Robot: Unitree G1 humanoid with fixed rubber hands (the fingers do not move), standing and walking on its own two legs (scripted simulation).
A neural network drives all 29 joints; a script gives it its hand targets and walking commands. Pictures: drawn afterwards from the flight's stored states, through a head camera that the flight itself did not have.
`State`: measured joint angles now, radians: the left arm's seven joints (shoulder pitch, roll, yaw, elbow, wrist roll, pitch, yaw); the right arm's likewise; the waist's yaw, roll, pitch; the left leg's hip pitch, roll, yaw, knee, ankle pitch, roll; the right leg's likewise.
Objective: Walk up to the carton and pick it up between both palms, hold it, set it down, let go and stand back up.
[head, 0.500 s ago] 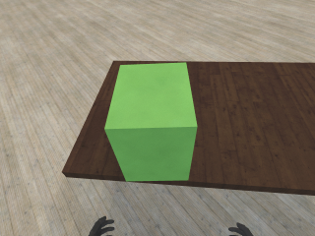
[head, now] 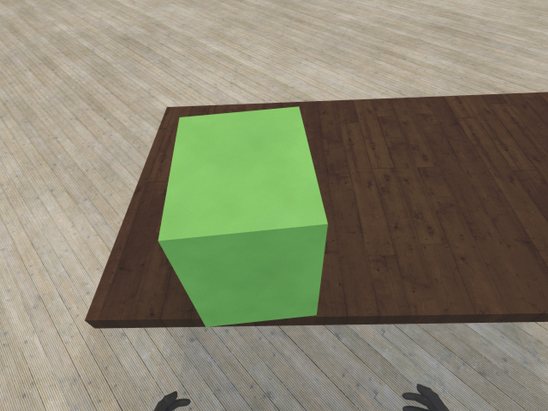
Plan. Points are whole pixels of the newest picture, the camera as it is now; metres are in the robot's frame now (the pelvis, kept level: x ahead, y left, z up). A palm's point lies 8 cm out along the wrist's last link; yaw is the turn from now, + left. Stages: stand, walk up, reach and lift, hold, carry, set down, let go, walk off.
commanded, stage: walk up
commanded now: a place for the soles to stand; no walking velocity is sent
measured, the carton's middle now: (250, 220) +0.45 +0.09 -0.02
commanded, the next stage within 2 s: reach and lift in 0.40 s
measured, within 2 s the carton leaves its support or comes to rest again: neither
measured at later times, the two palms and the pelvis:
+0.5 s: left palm out of the picture +0.13 +0.22 -0.11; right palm out of the picture +0.11 -0.22 -0.13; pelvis -0.01 +0.01 -0.01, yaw +3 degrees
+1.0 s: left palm out of the picture +0.11 +0.25 -0.08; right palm out of the picture +0.15 -0.18 -0.08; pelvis -0.04 +0.02 -0.01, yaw +8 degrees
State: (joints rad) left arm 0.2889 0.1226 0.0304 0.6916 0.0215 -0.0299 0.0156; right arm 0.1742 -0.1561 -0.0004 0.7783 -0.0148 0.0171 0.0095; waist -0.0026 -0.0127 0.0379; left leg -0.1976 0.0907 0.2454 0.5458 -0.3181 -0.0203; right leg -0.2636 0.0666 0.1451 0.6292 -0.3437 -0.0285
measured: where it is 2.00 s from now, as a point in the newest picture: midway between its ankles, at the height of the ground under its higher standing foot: outside the picture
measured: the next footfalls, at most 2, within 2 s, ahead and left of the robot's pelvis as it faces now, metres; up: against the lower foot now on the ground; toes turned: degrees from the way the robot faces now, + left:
none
